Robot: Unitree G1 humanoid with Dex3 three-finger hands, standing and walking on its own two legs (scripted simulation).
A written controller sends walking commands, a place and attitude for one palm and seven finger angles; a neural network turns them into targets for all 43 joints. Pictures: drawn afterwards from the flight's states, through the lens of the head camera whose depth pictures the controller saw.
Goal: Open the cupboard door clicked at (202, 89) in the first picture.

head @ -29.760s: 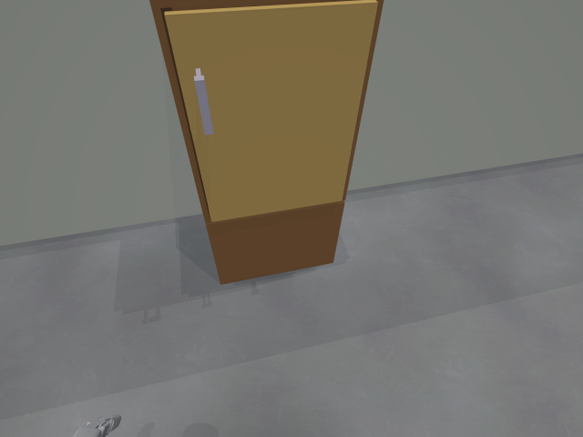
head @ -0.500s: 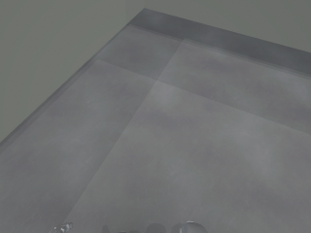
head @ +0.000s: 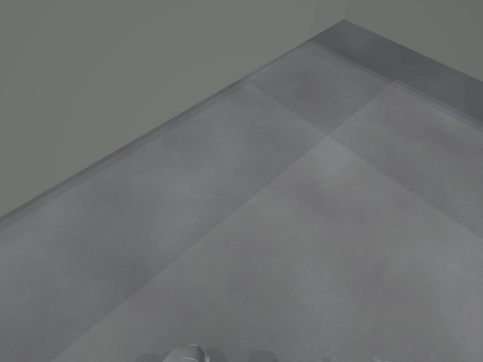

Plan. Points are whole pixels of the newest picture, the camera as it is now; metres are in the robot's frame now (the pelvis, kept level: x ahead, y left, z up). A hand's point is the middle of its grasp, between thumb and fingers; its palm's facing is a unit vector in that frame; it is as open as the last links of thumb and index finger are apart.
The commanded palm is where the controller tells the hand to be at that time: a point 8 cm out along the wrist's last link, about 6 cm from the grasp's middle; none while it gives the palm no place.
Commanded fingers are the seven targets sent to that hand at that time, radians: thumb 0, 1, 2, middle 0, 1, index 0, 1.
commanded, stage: turn to face it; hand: left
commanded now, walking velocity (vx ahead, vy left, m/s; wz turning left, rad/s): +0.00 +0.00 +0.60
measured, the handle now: out of the picture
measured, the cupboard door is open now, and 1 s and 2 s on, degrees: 42 42 42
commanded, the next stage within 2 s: none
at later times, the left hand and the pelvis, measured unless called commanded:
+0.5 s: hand out of the picture +0.08 +0.21 -0.15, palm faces +0.24 -0.92 -0.30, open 7.3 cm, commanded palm none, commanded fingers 0.00 0.90 0.90 -0.20 -0.30 -0.20 -0.30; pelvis +0.02 -0.02 -0.01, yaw +15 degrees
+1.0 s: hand out of the picture -0.06 +0.21 -0.19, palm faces +0.58 -0.77 -0.25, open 7.3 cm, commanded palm none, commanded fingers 0.00 0.90 0.90 -0.20 -0.30 -0.20 -0.30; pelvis +0.02 +0.00 -0.01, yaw +35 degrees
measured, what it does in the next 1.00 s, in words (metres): steps on the spot, turning left: left foot, then right foot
